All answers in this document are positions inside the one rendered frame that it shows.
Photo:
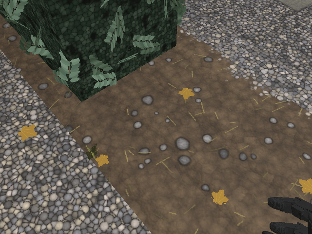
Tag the robot right hand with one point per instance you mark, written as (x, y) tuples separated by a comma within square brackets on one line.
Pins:
[(295, 206)]

